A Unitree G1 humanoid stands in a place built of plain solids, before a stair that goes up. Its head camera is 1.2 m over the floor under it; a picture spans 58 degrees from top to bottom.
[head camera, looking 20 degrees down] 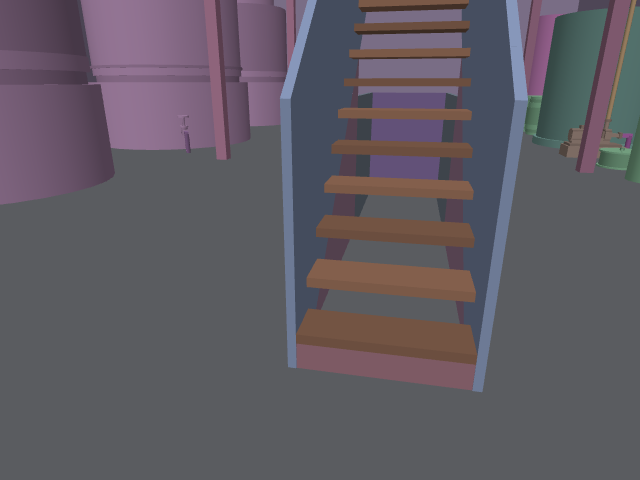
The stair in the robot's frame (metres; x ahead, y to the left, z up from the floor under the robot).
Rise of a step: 0.17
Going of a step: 0.21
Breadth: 0.83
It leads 12 degrees to the right of straight ahead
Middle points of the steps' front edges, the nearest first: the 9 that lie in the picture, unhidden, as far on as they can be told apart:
1.55 -0.26 0.18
1.75 -0.30 0.35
1.95 -0.35 0.53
2.16 -0.39 0.70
2.36 -0.43 0.88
2.56 -0.47 1.05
2.77 -0.51 1.23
2.97 -0.56 1.40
3.18 -0.60 1.58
